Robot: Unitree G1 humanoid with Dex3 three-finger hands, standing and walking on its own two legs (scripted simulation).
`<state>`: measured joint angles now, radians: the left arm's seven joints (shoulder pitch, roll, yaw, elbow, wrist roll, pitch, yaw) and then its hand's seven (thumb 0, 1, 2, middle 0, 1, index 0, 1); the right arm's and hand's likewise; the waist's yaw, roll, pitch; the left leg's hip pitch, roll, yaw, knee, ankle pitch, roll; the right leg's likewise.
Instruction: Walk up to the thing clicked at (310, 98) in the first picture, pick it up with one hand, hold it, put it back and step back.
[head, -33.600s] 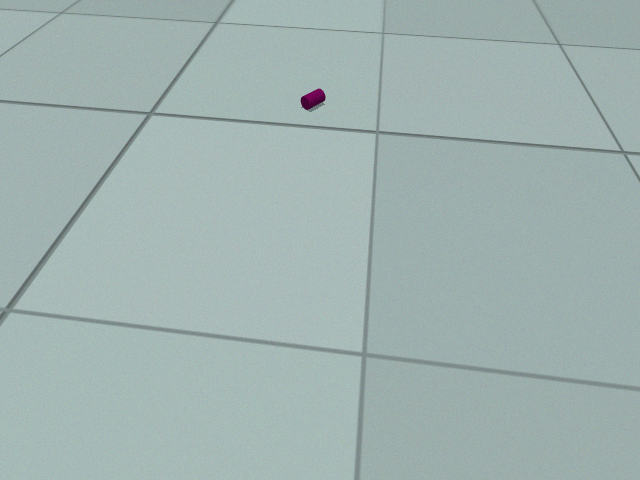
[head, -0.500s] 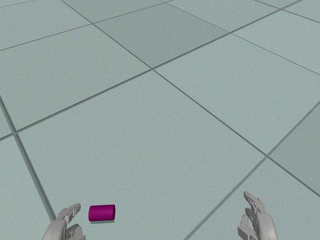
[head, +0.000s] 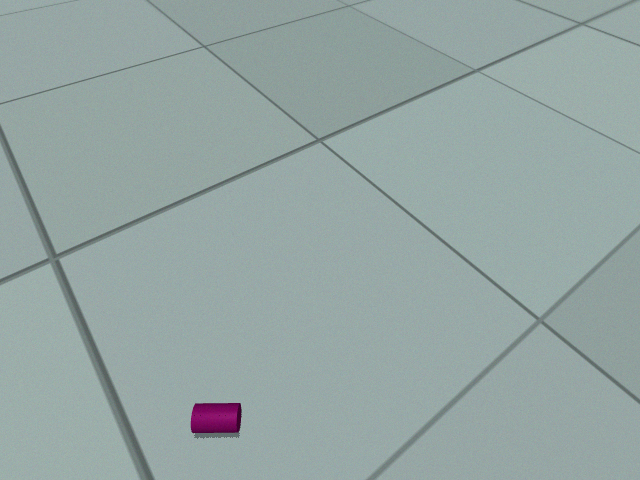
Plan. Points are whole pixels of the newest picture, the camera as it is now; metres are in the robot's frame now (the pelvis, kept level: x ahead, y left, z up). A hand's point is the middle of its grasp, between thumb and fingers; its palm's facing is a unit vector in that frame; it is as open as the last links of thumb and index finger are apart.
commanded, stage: stand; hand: left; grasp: from above
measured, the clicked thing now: (216, 417) +0.39 +0.29 -0.72
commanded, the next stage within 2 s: none
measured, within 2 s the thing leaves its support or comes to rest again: neither
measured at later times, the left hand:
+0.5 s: hand out of the picture +0.03 +0.23 -0.14, palm faces +0.03 -0.94 -0.33, open 7.4 cm
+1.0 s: hand out of the picture +0.06 +0.22 -0.14, palm faces +0.00 -0.95 -0.32, open 7.4 cm
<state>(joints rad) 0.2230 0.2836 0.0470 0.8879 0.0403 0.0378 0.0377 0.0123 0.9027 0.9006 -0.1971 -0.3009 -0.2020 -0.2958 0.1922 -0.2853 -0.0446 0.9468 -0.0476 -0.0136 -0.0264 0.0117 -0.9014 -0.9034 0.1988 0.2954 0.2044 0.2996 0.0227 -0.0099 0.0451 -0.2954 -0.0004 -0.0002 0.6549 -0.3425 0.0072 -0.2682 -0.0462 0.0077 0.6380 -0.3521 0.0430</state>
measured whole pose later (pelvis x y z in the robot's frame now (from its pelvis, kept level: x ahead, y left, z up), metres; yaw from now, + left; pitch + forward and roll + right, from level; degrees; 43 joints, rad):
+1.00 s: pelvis +0.00 -0.02 +0.02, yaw -1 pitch -3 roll +0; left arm 0.13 0.29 0.03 1.15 0.02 0.00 0.02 0.01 0.90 0.90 -0.20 -0.30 -0.20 -0.30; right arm 0.14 -0.31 -0.01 1.14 -0.02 0.00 -0.02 0.01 -0.90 -0.90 0.20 0.30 0.20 0.30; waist 0.00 0.01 0.06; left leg -0.11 0.03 0.00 0.35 -0.19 -0.02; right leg -0.10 -0.02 0.00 0.35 -0.20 0.02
